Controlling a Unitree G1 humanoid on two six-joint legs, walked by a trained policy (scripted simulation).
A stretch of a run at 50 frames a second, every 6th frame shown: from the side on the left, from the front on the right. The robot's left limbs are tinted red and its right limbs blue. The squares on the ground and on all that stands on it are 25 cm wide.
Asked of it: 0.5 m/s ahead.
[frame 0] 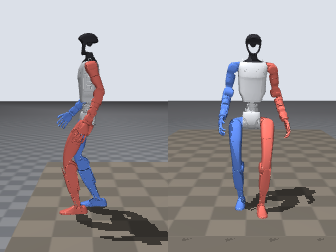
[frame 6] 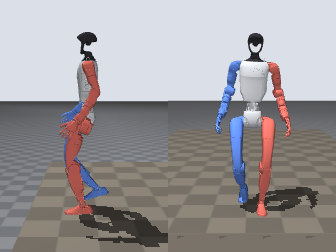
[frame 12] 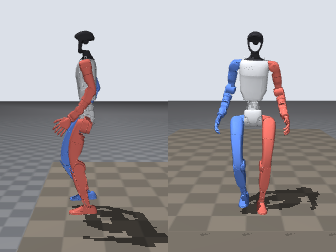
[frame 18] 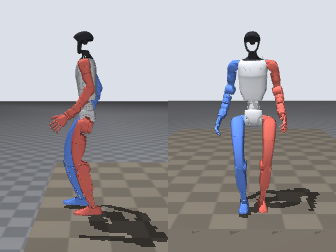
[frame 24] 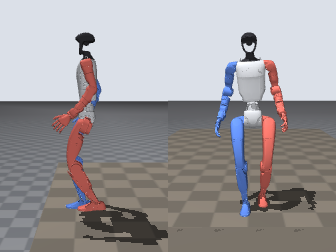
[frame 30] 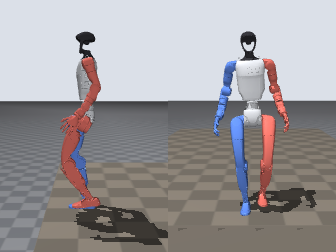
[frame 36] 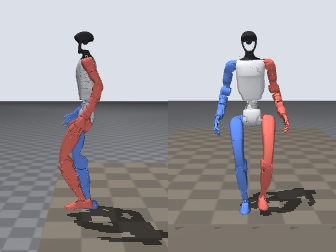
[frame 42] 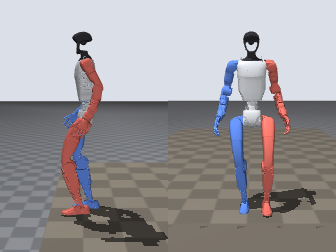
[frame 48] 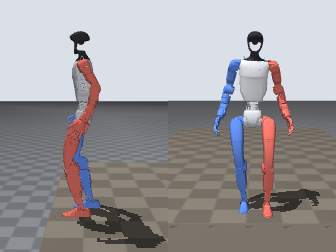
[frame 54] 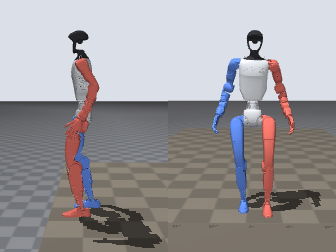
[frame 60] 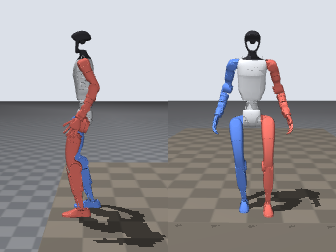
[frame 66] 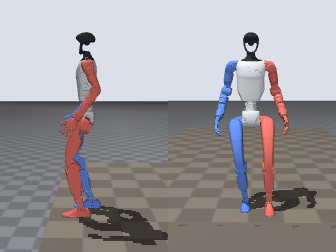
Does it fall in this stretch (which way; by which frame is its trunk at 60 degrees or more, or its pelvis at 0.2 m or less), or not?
no
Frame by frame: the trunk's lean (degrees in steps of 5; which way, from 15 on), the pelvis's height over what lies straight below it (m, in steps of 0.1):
0: 0, 0.8
6: 5, 0.8
12: 5, 0.8
18: 5, 0.8
24: 5, 0.8
30: 5, 0.8
36: 5, 0.8
42: 5, 0.8
48: 5, 0.8
54: 5, 0.8
60: 5, 0.8
66: 0, 0.8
